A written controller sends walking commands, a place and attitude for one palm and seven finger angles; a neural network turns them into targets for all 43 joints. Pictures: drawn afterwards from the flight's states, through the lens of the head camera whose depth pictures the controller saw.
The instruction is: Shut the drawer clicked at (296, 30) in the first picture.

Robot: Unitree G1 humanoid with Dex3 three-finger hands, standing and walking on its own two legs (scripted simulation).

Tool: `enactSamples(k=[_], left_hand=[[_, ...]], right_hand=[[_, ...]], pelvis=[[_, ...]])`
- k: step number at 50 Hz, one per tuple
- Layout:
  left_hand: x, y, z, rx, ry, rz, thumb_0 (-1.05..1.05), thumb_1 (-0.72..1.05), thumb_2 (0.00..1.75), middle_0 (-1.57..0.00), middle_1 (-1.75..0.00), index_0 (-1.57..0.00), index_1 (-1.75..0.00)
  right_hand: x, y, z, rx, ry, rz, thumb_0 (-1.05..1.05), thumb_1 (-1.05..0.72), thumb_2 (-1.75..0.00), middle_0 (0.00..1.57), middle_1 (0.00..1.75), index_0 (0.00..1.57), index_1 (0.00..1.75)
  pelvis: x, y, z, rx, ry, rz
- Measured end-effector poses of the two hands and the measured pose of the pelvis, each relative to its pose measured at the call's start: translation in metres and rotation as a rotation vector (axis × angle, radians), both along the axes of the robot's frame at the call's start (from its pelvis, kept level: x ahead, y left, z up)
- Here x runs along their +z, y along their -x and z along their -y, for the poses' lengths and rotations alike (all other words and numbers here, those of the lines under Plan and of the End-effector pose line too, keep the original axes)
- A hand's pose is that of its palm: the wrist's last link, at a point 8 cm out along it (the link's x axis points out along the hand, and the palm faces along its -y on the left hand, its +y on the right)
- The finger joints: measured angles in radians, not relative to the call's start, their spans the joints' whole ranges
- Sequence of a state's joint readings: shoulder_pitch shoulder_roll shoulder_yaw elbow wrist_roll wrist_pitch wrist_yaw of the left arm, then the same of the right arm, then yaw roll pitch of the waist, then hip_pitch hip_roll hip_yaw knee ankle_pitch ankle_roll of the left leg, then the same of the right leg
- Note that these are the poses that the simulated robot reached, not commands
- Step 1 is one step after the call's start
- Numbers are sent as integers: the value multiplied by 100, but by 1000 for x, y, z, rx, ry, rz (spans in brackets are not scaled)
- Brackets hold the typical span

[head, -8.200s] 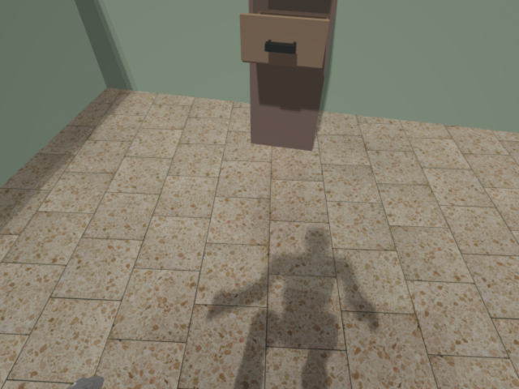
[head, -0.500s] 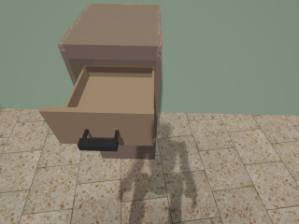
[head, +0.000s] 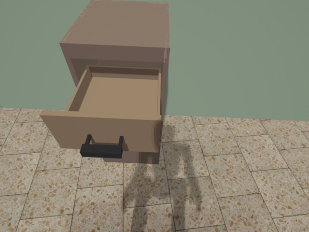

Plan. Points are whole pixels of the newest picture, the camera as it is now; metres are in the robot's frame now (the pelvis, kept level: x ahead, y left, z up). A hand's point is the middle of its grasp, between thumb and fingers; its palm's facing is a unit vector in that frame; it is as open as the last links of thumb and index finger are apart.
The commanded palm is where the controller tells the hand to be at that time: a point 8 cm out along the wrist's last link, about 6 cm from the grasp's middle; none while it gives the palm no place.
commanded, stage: look again from close up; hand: left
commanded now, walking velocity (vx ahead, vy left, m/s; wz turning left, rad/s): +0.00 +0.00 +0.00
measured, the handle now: (103, 144) +0.36 +0.18 -0.02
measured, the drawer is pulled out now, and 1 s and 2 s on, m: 0.28 0.28 0.28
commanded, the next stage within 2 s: shuffle to correct the standing spot in 0.24 s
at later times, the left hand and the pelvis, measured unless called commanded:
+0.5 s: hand out of the picture -0.01 +0.16 -0.18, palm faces +0.03 -0.98 -0.19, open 7.4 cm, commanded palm none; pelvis +0.01 -0.01 +0.00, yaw +0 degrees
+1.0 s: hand out of the picture +0.07 +0.16 -0.18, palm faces +0.07 -0.97 -0.24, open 7.4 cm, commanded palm none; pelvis +0.05 -0.03 -0.01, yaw +1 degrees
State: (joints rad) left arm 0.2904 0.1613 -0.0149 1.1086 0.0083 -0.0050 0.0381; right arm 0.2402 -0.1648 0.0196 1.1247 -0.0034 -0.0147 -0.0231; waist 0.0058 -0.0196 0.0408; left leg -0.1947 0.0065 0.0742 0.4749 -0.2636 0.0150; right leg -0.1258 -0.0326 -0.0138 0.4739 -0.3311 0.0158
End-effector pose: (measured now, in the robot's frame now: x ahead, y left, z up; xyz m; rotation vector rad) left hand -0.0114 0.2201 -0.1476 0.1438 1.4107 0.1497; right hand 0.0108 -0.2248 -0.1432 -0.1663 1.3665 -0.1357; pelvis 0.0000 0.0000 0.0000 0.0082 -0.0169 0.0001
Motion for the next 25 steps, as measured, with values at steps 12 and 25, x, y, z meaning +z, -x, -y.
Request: enactSamples(k=[12,25], left_hand=[[1,1,5,5,-2,-1,0,91,89,-20,-30,-20,-30],[-1,5,11,14,-4,-22,0,91,89,-20,-30,-20,-30]], right_hand=[[1,-5,6,3,3,5,1,-91,-90,20,30,20,30],[-6,5,9,-7,-21,-36,1,-91,-90,20,30,20,30]], pelvis=[[1,-1,6,1,-1,0],[-3,-9,14,4,-7,-4]])
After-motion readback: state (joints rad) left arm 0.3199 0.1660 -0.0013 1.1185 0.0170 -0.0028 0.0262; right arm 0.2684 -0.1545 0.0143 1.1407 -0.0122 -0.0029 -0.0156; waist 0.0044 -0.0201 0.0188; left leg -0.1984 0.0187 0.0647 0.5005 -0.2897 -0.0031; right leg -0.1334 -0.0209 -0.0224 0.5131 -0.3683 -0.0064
